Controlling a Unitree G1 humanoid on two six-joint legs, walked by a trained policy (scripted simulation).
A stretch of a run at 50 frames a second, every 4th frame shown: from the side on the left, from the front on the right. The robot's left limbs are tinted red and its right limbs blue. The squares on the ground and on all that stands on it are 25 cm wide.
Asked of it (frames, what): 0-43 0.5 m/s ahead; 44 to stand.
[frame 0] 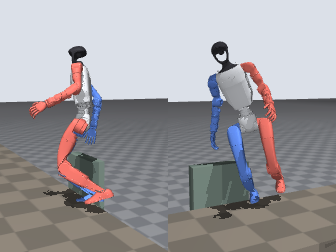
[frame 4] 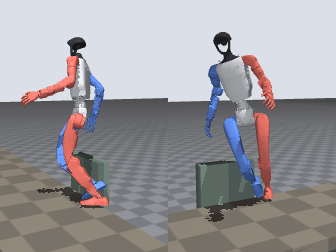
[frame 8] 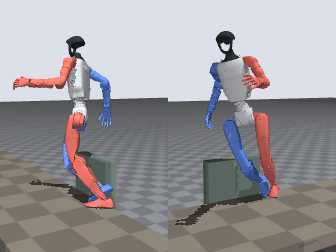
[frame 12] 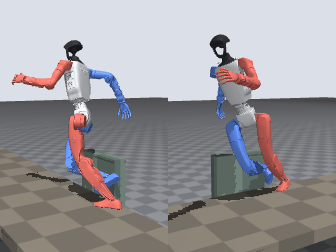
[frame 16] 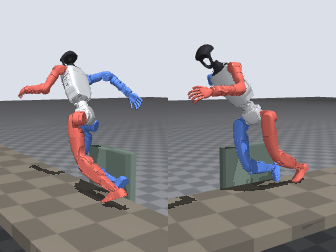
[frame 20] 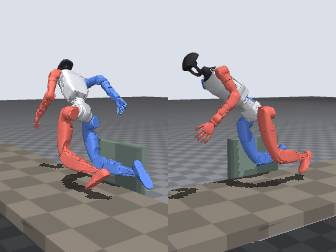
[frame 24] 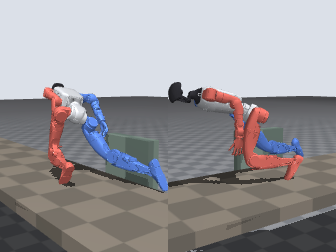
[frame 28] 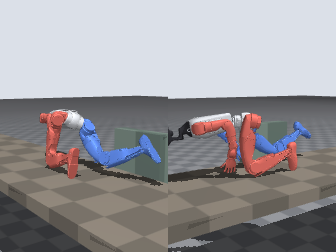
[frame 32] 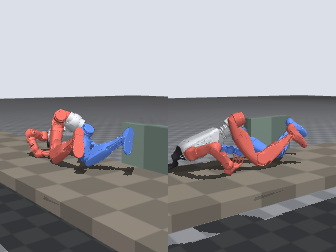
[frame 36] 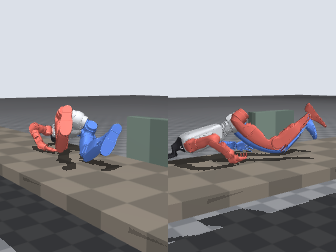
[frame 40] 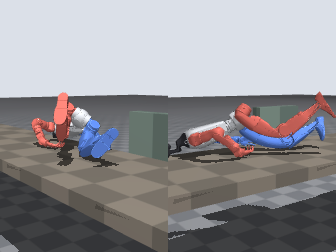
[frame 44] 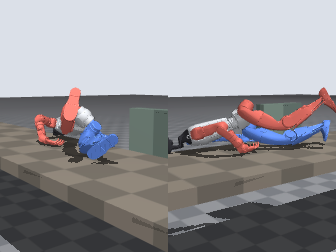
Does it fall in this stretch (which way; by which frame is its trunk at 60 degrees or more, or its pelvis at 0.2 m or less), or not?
yes: goes over to its right; its trunk at 60 degrees or more by frame 24
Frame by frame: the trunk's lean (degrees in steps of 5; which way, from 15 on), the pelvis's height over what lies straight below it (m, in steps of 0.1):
0: 25 to its right, 0.7
4: 20 to its right, 0.7
8: 15 to its right, 0.7
12: 20 to its right, 0.7
16: 40 to its right, 0.6
20: 55 to its right, 0.6
24: 75 to its right, 0.5
28: 100 to its right, 0.4
32: 115 to its right, 0.2
36: 105 to its right, 0.2
40: 105 to its right, 0.2
44: 105 to its right, 0.2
